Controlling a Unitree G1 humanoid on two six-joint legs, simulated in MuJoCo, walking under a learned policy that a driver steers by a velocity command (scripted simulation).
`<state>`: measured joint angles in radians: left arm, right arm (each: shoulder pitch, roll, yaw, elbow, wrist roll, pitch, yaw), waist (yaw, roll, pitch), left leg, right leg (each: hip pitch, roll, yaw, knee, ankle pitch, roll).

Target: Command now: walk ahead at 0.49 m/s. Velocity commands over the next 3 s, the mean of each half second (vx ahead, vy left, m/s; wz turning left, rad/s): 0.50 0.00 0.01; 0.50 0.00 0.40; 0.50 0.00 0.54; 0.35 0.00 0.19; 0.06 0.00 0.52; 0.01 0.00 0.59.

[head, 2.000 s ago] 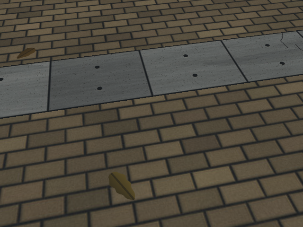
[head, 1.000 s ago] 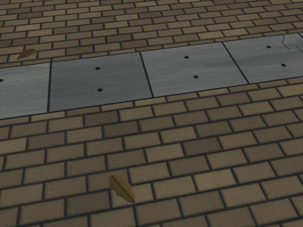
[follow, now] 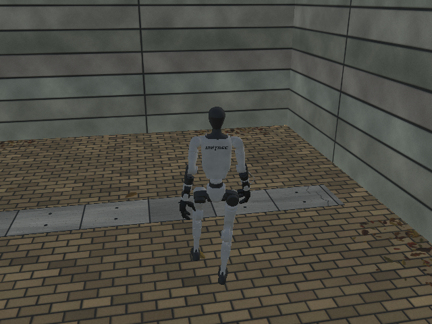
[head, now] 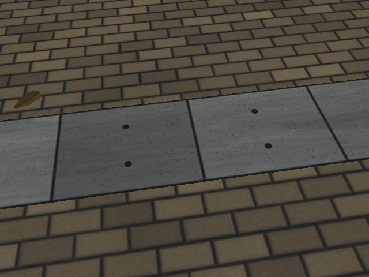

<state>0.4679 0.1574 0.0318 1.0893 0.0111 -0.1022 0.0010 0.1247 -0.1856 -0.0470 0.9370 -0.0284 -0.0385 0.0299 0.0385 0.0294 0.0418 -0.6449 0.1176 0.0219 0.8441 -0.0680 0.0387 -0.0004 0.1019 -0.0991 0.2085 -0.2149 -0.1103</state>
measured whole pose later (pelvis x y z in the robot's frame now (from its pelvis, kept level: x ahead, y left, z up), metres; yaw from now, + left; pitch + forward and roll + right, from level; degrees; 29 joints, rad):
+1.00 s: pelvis +0.55 +0.01 +0.00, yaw +15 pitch +0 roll -1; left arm 0.29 0.21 0.06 0.93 0.02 -0.11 0.01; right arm 0.23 -0.26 -0.09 0.89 -0.03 -0.02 0.03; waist 0.00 0.05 0.03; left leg -0.58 0.06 -0.01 1.12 -0.23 0.08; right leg -0.16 0.01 -0.18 0.34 -0.19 -0.06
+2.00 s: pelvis +0.99 +0.23 -0.01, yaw +37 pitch +0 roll +0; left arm 0.15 0.22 0.03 0.81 0.01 -0.05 0.01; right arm 0.30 -0.25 -0.05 0.91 -0.01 -0.02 -0.02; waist -0.04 0.02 0.10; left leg -0.38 -0.06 -0.02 1.17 -0.46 0.03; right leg -0.35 -0.01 -0.14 0.47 -0.12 -0.07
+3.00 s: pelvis +1.02 +0.25 +0.00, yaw +71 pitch +0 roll +1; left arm 0.20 0.26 0.03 0.69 0.02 0.03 0.04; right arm 0.22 -0.32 -0.10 0.74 -0.02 0.06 0.03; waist -0.02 0.06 0.06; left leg -0.49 -0.12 -0.10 1.06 -0.40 -0.01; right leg -0.21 0.00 -0.04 0.44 -0.23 -0.04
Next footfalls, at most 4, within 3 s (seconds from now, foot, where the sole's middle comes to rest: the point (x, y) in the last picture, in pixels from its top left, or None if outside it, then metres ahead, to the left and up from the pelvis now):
0.20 left None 0.30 0.11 -0.78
0.76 right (220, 244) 0.61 -0.06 -0.78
1.32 left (153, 197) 0.80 0.20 -0.78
1.86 right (154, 134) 1.15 0.24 -0.78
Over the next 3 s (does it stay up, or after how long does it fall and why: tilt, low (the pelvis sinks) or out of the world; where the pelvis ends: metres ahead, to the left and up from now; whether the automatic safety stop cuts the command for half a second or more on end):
stays up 1.02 0.25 0.00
